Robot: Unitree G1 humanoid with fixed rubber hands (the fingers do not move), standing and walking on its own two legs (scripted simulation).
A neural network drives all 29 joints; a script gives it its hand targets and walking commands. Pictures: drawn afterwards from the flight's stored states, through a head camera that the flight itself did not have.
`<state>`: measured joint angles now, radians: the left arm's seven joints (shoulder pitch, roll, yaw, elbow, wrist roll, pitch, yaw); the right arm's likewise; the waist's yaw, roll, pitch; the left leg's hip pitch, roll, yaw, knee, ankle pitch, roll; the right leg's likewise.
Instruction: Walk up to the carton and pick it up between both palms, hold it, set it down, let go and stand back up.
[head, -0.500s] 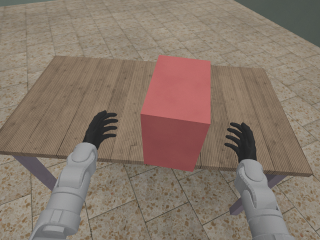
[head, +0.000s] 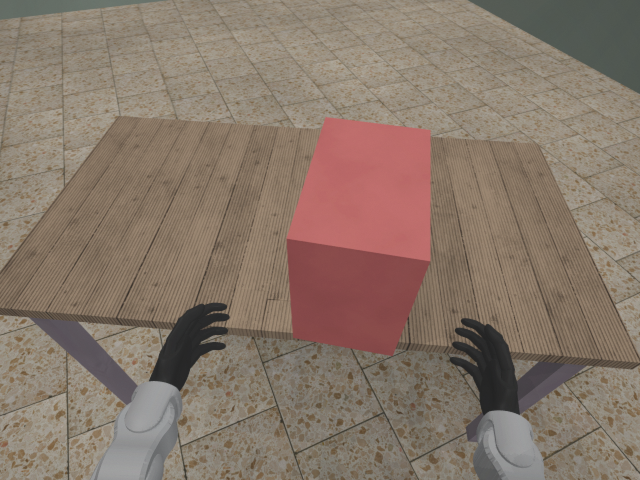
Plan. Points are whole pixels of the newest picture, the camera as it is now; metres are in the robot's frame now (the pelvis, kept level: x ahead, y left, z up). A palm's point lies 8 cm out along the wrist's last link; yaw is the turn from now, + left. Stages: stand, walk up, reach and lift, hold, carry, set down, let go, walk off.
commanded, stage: set down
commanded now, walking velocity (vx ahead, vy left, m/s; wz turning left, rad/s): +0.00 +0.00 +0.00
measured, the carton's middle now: (359, 237) +0.47 -0.02 +0.01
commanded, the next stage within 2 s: none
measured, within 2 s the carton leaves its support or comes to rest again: neither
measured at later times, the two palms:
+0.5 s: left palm (175, 418) +0.18 +0.20 -0.03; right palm (487, 439) +0.19 -0.18 -0.03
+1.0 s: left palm (174, 445) +0.16 +0.20 -0.05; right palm (500, 479) +0.15 -0.20 -0.05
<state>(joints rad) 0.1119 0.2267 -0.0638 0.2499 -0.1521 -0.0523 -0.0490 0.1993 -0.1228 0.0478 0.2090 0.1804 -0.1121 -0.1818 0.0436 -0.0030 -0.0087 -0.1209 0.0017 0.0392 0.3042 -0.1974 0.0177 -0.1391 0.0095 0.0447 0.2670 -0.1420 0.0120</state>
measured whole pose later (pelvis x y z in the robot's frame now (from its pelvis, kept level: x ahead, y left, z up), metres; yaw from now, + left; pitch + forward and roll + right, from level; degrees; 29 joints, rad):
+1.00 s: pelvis +0.01 -0.01 +0.00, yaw +0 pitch +3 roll +0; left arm 0.35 0.21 -0.06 0.22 -0.07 0.13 -0.03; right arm 0.43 -0.11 0.10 0.26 0.11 -0.05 -0.17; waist 0.04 -0.01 -0.04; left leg -0.16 0.01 0.04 0.33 -0.22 0.00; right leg -0.20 0.02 0.05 0.33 -0.18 -0.01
